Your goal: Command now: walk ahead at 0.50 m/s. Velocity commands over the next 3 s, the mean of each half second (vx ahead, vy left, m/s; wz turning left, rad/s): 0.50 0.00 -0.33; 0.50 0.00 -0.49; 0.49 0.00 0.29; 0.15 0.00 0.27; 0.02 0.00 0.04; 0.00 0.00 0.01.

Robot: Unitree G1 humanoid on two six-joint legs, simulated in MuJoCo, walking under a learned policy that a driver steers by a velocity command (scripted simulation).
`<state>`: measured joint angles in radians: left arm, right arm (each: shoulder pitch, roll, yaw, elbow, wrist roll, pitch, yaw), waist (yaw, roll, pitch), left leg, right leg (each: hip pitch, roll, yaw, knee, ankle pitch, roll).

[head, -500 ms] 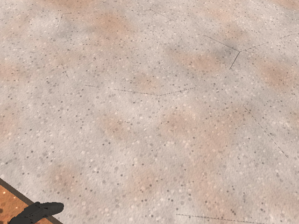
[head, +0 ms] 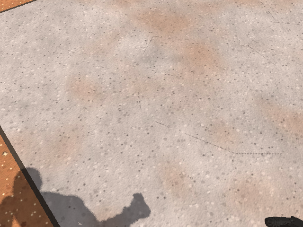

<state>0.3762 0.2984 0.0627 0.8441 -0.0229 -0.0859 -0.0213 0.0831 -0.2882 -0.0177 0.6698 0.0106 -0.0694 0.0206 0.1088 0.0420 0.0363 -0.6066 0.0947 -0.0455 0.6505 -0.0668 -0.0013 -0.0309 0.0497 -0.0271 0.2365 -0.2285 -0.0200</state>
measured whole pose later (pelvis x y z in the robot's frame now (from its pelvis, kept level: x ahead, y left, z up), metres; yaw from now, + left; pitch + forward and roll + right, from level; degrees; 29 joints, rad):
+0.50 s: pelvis +0.26 +0.04 +0.00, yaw -14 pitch +0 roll +2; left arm 0.13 0.29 0.06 0.72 -0.02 -0.02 -0.04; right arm 0.33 -0.29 -0.07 0.82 -0.01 -0.09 0.00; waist -0.08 -0.04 0.04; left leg 0.04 -0.03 0.23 0.22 -0.27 0.02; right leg -0.66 -0.10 0.03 0.74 0.00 0.00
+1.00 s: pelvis +0.52 -0.08 +0.00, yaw -29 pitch +1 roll +0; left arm 0.32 0.28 0.06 0.73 -0.01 -0.05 0.00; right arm 0.08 -0.30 -0.04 0.70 0.00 -0.10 0.02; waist 0.07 0.05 0.04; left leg -0.64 0.09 -0.06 0.63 0.08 -0.06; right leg -0.09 0.11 0.10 0.32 -0.25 -0.08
